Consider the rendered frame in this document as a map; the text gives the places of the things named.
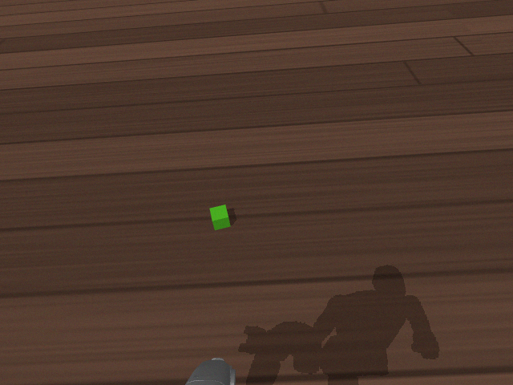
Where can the cube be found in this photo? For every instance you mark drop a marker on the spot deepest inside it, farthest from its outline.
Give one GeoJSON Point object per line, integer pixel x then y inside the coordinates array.
{"type": "Point", "coordinates": [219, 216]}

